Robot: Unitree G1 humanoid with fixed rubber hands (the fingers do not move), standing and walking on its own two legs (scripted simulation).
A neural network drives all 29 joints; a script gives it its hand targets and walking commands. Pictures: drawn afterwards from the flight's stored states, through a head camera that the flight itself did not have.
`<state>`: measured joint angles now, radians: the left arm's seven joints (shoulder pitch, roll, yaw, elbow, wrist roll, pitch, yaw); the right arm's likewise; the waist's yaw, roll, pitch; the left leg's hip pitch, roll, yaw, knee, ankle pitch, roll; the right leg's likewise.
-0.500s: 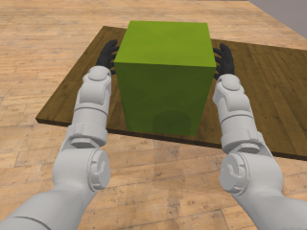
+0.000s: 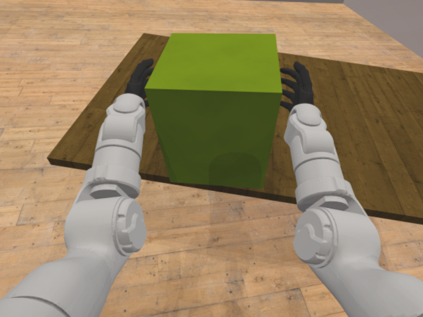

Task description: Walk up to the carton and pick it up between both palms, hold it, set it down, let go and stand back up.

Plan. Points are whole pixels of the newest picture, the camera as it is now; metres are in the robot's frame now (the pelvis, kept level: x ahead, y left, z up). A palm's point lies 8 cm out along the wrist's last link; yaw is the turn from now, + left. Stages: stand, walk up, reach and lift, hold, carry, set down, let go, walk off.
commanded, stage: set down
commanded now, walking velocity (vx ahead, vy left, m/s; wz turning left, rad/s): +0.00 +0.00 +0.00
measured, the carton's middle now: (218, 113) +0.47 -0.05 +0.13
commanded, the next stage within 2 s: none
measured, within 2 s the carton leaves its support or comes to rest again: rests again in 0.46 s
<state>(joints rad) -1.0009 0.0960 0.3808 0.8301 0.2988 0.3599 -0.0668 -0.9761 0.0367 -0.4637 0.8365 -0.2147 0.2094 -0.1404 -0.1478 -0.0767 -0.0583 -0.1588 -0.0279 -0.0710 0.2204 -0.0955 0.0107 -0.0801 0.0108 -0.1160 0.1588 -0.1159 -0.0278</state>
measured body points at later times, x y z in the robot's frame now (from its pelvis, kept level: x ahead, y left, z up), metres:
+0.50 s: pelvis +0.01 +0.00 +0.00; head +0.04 +0.01 +0.45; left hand +0.49 +0.08 +0.16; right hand +0.43 -0.22 +0.17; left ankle +0.01 +0.11 -0.75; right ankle -0.02 -0.10 -0.75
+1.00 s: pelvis +0.01 +0.01 +0.00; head +0.05 +0.02 +0.45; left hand +0.49 +0.08 +0.16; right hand +0.42 -0.22 +0.15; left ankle +0.01 +0.11 -0.75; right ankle -0.02 -0.09 -0.75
